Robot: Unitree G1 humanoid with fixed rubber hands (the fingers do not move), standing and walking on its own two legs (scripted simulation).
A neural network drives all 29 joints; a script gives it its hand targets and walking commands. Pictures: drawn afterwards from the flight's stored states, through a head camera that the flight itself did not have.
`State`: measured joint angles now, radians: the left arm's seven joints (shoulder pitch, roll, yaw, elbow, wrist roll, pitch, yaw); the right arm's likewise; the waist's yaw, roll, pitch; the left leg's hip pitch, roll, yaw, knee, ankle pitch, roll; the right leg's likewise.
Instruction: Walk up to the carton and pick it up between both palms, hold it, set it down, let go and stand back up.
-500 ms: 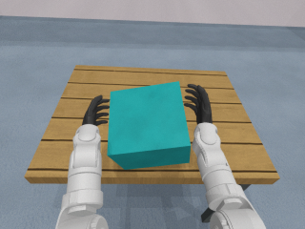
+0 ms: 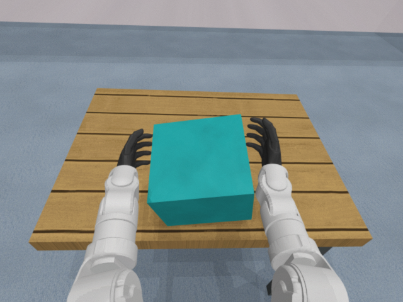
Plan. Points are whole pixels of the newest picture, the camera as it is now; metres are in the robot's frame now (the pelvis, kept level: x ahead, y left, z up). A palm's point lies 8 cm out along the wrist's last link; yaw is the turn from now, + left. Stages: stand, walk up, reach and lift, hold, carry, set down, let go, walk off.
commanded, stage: set down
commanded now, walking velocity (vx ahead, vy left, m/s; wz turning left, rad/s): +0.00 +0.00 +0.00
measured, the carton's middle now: (202, 172) +0.39 -0.06 +0.02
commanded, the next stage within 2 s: none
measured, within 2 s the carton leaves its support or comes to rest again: rests again in 0.98 s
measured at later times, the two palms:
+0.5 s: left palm (132, 166) +0.38 +0.09 +0.07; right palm (272, 163) +0.34 -0.20 +0.09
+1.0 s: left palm (143, 165) +0.40 +0.07 +0.06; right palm (279, 171) +0.34 -0.22 +0.07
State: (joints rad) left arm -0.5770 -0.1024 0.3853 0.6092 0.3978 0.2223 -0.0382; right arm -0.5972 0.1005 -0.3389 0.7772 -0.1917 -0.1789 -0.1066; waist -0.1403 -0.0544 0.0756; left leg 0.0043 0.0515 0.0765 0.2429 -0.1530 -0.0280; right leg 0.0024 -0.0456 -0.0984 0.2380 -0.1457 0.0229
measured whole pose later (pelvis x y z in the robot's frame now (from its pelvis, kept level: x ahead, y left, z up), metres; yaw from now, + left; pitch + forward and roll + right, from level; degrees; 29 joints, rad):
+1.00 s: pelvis +0.00 +0.00 +0.00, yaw -3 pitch +0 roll +0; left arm -0.60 -0.15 0.42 0.68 0.43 0.04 -0.01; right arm -0.56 0.08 -0.43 0.80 -0.27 -0.23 -0.08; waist -0.10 -0.05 0.05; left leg -0.09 0.07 0.11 0.24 -0.15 -0.03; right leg -0.12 -0.02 -0.06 0.25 -0.13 0.01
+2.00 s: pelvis +0.01 +0.00 +0.00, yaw -4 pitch +4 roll +0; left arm -0.61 -0.13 0.40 0.78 0.41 -0.17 0.01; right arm -0.55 0.04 -0.37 0.90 -0.20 -0.43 -0.12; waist -0.08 -0.04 0.06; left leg -0.15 0.07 0.12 0.26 -0.16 -0.03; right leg -0.19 -0.02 -0.04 0.24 -0.12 0.01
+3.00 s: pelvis -0.04 -0.01 -0.02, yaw -5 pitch +10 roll +0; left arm -0.95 0.28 -0.11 1.27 -0.30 -0.07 0.05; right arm -0.92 -0.26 0.10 1.16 0.37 -0.02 -0.08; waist -0.08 -0.01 -0.19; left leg -0.46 0.06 0.02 0.48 -0.20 -0.04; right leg -0.49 -0.01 -0.03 0.47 -0.15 -0.01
